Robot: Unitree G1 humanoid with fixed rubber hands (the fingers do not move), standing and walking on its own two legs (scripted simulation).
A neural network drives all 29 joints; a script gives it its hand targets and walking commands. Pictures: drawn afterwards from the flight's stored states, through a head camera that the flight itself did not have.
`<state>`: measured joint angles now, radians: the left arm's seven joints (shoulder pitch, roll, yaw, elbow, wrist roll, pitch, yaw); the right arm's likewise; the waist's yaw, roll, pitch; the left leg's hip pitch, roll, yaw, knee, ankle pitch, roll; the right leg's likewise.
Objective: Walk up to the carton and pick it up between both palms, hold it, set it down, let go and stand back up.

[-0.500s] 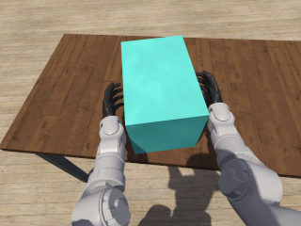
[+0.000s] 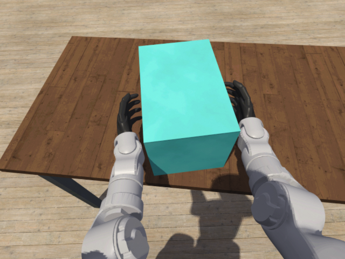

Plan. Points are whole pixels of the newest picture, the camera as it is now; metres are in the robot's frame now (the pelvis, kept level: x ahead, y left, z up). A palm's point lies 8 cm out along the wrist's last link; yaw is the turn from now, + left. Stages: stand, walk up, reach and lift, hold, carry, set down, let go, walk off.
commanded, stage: reach and lift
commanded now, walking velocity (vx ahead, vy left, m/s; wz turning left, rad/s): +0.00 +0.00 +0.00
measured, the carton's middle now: (181, 107) +0.50 +0.06 +0.01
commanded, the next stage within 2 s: none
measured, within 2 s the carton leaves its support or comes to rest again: leaves its support in 1.64 s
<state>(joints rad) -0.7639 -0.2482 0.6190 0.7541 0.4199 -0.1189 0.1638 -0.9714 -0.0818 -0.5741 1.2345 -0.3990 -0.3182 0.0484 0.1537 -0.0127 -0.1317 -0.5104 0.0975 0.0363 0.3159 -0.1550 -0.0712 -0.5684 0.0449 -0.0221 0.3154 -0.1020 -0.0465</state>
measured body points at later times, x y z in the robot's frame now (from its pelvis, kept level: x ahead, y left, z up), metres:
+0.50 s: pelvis -0.01 +0.00 +0.00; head +0.10 -0.01 +0.43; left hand +0.41 +0.19 +0.04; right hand +0.49 -0.09 +0.05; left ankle -0.03 +0.17 -0.74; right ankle +0.01 -0.09 -0.74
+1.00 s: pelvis -0.02 +0.00 -0.01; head +0.09 -0.01 +0.42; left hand +0.40 +0.18 +0.03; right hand +0.48 -0.09 +0.05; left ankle -0.03 +0.17 -0.74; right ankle +0.01 -0.09 -0.74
